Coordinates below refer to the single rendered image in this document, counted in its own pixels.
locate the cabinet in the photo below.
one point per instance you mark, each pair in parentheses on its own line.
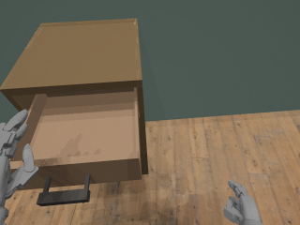
(79,56)

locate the drawer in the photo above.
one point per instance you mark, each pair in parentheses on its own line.
(73,134)

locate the handle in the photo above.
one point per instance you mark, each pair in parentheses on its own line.
(49,198)

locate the robot right hand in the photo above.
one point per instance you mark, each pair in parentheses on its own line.
(242,210)

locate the left robot forearm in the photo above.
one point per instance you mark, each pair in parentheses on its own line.
(3,215)

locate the robot left hand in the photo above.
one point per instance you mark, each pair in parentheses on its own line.
(10,135)

